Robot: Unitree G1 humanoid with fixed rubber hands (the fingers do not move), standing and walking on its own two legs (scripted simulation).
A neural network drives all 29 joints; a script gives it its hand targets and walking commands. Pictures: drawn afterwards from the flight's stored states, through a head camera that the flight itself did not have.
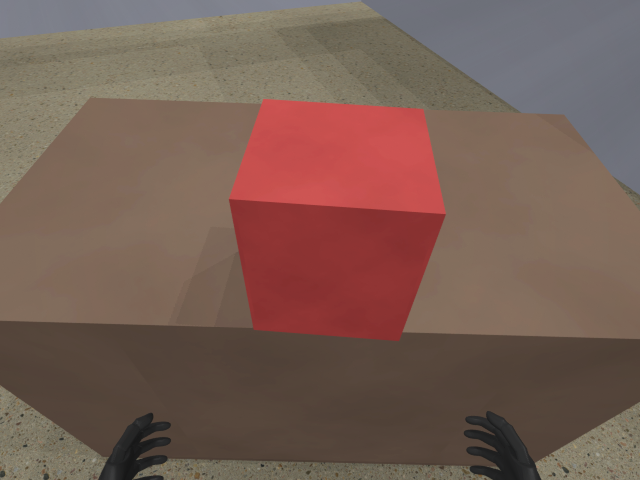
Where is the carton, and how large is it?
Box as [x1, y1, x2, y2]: [229, 99, 445, 340]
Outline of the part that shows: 263,99 229,197 253,328 262,330 398,340 445,214 423,110 415,108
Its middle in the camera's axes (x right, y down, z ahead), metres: +0.02 -0.03 +0.54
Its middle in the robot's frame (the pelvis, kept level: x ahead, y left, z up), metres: +0.44 +0.02 +0.09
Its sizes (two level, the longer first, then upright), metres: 0.210 0.200 0.250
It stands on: a pedestal, 0.75 m high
